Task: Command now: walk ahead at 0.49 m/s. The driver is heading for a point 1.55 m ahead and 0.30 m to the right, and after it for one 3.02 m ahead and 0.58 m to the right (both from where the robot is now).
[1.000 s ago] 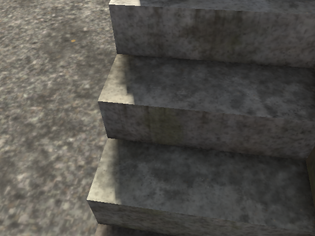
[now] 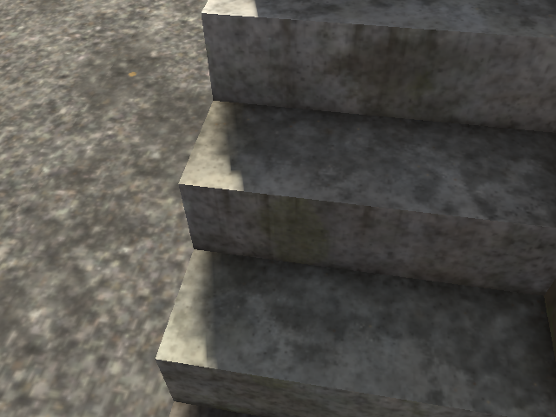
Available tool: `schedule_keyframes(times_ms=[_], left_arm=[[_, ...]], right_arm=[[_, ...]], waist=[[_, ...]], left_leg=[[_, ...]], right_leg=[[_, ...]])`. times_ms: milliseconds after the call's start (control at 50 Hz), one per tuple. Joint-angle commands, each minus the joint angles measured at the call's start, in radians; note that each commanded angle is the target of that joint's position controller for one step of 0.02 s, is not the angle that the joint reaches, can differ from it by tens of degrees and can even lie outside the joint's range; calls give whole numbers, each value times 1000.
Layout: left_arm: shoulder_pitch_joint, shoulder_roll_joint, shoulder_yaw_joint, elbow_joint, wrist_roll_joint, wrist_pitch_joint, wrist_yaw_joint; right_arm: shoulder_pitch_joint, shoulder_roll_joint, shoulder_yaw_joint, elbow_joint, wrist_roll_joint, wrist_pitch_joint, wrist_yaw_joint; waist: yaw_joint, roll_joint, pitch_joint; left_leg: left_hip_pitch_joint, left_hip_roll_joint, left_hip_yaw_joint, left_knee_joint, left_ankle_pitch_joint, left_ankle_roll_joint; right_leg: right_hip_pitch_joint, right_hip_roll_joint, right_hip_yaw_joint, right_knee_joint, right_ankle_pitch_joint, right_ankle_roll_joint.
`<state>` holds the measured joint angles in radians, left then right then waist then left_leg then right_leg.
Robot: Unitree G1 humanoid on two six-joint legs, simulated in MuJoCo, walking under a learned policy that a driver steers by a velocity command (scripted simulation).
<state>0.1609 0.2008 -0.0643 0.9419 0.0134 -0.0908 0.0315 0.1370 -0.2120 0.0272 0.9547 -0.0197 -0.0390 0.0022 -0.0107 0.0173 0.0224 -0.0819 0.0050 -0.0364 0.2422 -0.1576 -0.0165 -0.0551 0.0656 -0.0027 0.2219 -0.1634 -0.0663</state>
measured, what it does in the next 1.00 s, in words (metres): stands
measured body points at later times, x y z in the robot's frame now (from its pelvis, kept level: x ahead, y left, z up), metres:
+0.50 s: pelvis -0.01 +0.00 +0.00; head +0.01 -0.01 +0.45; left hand +0.10 +0.23 -0.13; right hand +0.11 -0.23 -0.14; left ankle -0.02 +0.13 -0.75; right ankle -0.03 -0.08 -0.75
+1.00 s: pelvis -0.01 +0.00 +0.00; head +0.00 -0.02 +0.45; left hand +0.07 +0.23 -0.14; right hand +0.06 -0.24 -0.15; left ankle -0.02 +0.13 -0.75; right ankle -0.03 -0.08 -0.75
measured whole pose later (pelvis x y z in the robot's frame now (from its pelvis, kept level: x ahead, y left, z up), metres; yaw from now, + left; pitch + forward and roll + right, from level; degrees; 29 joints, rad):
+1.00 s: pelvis -0.01 +0.00 +0.00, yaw +0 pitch -1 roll +0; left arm 0.22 0.19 -0.04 0.98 0.00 -0.08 0.03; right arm 0.19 -0.22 0.01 0.97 -0.02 -0.02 0.00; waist -0.02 0.03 0.04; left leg -0.11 0.01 -0.04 0.29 -0.17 -0.03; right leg -0.08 0.07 -0.01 0.27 -0.18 -0.07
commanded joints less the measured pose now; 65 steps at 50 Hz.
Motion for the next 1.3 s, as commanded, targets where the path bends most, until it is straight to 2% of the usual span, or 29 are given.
schedule_keyframes(times_ms=[20, 40, 220, 660, 740, 1000, 1100, 1120, 1220, 1240, 1260, 1300], left_arm=[[-13, 95, 20, -49, 0, -12, 1], [2, 94, 23, -43, -4, -12, 1], [2, 89, 26, -42, -3, -14, 0], [1, 83, 31, -45, -3, -16, 0], [31, 89, 36, -29, -7, -14, 0], [87, 80, 49, 2, -13, 4, 1], [124, 66, 46, 20, -14, 10, 0], [135, 54, 41, 20, -7, 12, 0], [166, 51, 42, 32, -8, 17, 2], [141, 169, 74, 12, 25, 8, -51], [141, 157, 78, 10, 21, 5, -71], [130, 99, 68, 12, 11, 3, -83]], right_arm=[[-18, -88, -15, -48, 0, -11, -1], [-22, -87, -15, -53, -4, -13, 1], [-23, -90, -16, -60, -4, -13, 2], [-26, -88, -16, -75, -3, -14, 1], [12, -95, -21, -59, -3, -10, 1], [75, -95, -33, -14, -1, 13, 0], [103, -99, -38, 6, 3, 13, -6], [115, -99, -39, 14, 10, 16, -8], [141, -94, -41, 29, 6, 24, -10], [152, -139, -61, 26, 46, 45, -36], [159, -154, -63, 21, 49, 56, -52], [180, -127, -64, 19, 36, 70, -66]], waist=[[0, -11, -56], [7, 8, -64], [4, -14, -48], [5, -14, -54], [-1, -16, -54], [-6, -16, -18], [-2, -20, 1], [3, -31, 0], [-2, -20, 17], [4, -27, -10], [7, -17, -12], [2, -32, 32]], left_leg=[[-9, 116, -79, -10, 187, 40], [-12, 117, -80, -17, 182, 36], [-15, 117, -79, -23, 163, 37], [-23, 115, -75, -17, 158, 31], [-20, 113, -69, 9, 171, 27], [-45, 112, -74, 32, 110, 23], [-66, 110, -74, 32, 74, 20], [-61, 111, -79, 33, 88, 28], [-66, 109, -80, 34, 57, 31], [-47, 89, -94, 35, 15, 20], [-39, 80, -83, 44, -3, 15], [-41, 80, -87, 42, -7, 14]], right_leg=[[32, -180, 124, -11, 253, -1], [39, -179, 119, -19, 220, 1], [24, -176, 120, -29, 205, 5], [27, -176, 124, -24, 227, 6], [30, -178, 114, 5, 296, 5], [-1, -180, 115, 38, 272, 9], [-13, -178, 124, 41, 235, 9], [-13, -175, 129, 25, 225, 6], [-33, -170, 130, 20, 170, 6], [-36, -148, 118, 32, 138, 10], [-68, -146, 124, 17, 91, 11], [-133, -148, 136, -3, 7, 10]])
